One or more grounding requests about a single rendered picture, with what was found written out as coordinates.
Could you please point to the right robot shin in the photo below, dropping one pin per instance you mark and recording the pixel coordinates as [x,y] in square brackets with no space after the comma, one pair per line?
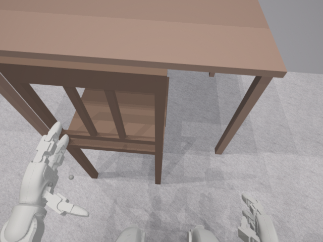
[199,226]

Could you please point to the robot right hand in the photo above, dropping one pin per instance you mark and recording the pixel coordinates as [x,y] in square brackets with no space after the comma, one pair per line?
[261,227]

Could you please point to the robot right thigh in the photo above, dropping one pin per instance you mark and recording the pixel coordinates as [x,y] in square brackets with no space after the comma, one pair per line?
[200,235]

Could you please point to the robot left hand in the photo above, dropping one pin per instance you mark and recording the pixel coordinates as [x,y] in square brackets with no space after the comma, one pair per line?
[42,170]

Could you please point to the table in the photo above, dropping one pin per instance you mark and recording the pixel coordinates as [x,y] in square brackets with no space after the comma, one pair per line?
[215,36]

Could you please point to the chair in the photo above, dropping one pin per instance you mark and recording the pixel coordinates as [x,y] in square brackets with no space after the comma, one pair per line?
[122,109]

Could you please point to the robot left forearm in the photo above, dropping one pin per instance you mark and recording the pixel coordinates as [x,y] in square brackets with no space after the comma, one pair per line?
[25,224]

